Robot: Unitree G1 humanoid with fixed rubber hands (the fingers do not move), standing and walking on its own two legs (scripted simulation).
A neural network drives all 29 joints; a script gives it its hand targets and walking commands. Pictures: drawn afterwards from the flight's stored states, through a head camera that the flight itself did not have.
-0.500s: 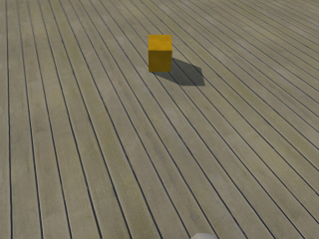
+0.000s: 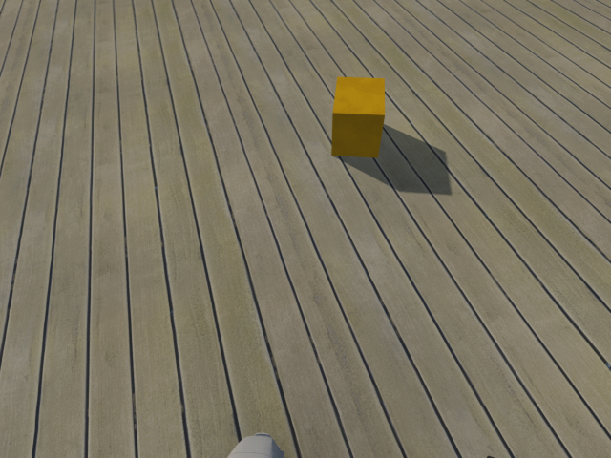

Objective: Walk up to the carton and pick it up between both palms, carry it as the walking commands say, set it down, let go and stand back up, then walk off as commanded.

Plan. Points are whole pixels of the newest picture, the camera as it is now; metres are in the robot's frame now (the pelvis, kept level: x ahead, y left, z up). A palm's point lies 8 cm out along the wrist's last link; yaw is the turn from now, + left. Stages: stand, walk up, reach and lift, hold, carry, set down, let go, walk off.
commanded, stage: walk up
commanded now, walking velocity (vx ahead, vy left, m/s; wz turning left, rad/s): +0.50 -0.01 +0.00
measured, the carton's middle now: (357, 117) +1.59 -0.06 -0.64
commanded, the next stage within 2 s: none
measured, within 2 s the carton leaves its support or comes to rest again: neither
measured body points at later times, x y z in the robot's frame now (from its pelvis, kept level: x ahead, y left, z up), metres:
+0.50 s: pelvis +0.25 -0.02 +0.01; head +0.27 -0.02 +0.45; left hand +0.29 +0.23 -0.13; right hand +0.32 -0.27 -0.14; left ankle +0.19 +0.14 -0.66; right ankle +0.20 -0.14 -0.73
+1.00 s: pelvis +0.52 -0.03 -0.01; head +0.56 -0.03 +0.44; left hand +0.66 +0.20 -0.14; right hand +0.50 -0.29 -0.14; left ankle +0.38 +0.14 -0.72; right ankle +0.61 -0.16 -0.73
